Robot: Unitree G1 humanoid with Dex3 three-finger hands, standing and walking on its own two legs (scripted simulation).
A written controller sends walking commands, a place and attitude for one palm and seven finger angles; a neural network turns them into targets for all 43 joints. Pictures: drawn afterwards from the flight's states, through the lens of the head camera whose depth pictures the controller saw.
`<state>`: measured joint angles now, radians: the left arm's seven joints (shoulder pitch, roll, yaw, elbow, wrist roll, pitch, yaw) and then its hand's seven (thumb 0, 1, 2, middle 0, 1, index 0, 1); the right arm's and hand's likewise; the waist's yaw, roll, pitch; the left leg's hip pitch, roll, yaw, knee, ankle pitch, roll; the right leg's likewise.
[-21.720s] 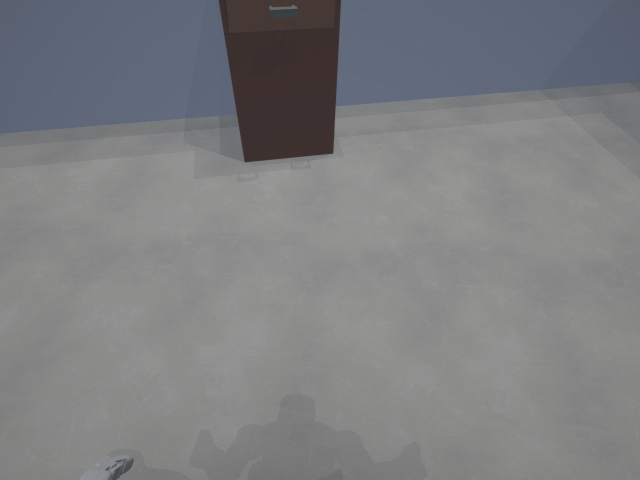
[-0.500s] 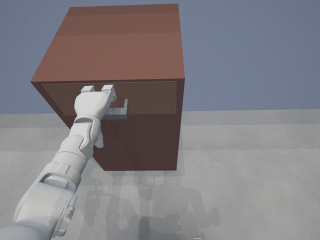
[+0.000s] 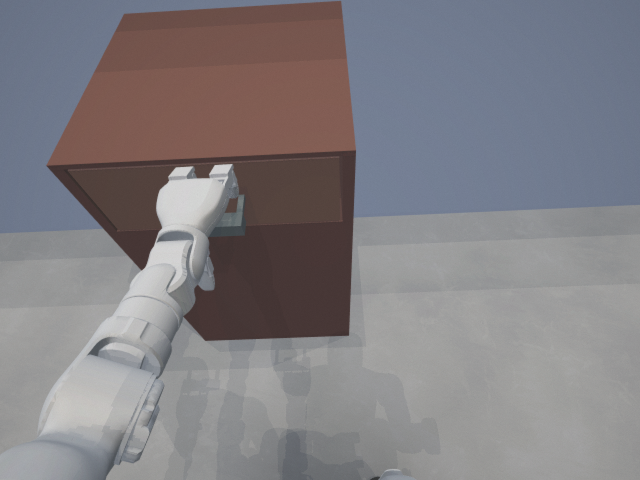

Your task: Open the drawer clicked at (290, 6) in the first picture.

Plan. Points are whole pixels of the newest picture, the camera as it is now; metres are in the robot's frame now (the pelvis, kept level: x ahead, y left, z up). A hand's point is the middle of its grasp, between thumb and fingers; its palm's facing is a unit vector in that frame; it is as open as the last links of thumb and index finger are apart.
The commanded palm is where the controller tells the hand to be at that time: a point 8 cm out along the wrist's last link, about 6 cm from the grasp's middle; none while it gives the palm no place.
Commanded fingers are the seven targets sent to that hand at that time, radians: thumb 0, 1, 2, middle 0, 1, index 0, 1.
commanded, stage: re-aim the fingers above the handle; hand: left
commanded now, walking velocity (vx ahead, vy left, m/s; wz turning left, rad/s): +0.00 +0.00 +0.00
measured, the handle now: (213, 213) +0.52 +0.17 -0.04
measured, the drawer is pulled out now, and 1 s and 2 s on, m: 0.00 0.00 0.00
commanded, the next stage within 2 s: lower the fingers behind the handle in 1.64 s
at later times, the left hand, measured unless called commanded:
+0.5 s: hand (219, 233) +0.43 +0.13 +0.03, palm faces -0.03 -0.03 -1.00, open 13.8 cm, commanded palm +0.42 +0.17 +0.08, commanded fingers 0.00 -0.50 0.30 -0.30 -1.20 -0.30 -1.20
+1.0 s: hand (220, 222) +0.45 +0.14 +0.03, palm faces +0.04 -0.09 -0.99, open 13.8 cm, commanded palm +0.43 +0.18 +0.08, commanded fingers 0.00 -0.50 0.30 -0.30 -1.20 -0.30 -1.20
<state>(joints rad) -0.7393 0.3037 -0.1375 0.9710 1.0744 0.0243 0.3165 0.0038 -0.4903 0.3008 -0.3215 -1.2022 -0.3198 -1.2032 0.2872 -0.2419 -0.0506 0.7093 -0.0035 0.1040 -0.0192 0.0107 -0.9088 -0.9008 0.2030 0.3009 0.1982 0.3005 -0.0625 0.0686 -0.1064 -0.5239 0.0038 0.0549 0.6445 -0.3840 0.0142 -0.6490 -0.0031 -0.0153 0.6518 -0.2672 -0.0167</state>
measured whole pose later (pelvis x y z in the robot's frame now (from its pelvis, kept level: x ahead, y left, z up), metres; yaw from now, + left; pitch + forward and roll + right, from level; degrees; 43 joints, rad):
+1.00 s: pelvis -0.01 +0.00 -0.01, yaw +1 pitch +17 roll +0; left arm -0.74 0.32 -0.13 0.88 1.12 -0.17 0.38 0.00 -0.49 0.30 -0.33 -1.20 -0.33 -1.20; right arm 0.29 -0.27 -0.07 0.74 -0.03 0.04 -0.04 0.01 -0.91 -0.90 0.20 0.30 0.20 0.30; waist -0.07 0.04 -0.12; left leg -0.61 -0.01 0.04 0.73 -0.41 0.02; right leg -0.72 -0.02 -0.03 0.72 -0.28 -0.01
